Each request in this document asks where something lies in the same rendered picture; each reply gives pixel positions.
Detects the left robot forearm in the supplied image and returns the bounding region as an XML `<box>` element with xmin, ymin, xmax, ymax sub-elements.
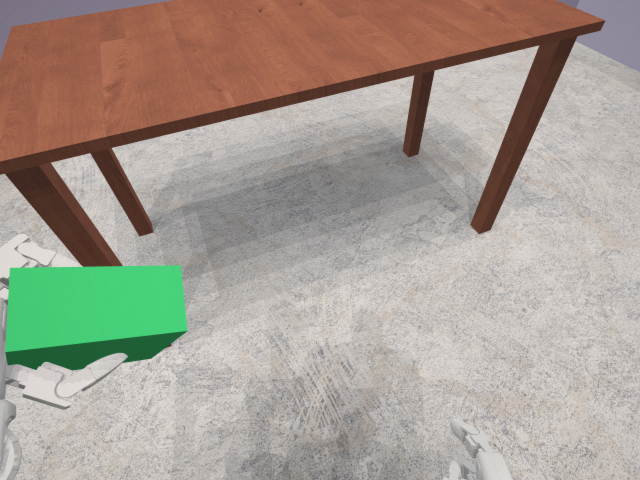
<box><xmin>0</xmin><ymin>400</ymin><xmax>22</xmax><ymax>480</ymax></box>

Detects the robot left hand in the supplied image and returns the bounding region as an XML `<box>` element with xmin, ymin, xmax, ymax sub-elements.
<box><xmin>0</xmin><ymin>234</ymin><xmax>128</xmax><ymax>410</ymax></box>

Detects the table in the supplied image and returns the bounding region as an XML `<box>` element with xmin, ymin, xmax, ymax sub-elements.
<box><xmin>0</xmin><ymin>0</ymin><xmax>605</xmax><ymax>348</ymax></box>

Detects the robot right hand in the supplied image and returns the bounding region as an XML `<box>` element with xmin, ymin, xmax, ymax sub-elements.
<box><xmin>443</xmin><ymin>418</ymin><xmax>514</xmax><ymax>480</ymax></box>

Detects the sponge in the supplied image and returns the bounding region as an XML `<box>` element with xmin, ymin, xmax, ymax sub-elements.
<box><xmin>5</xmin><ymin>265</ymin><xmax>188</xmax><ymax>371</ymax></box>

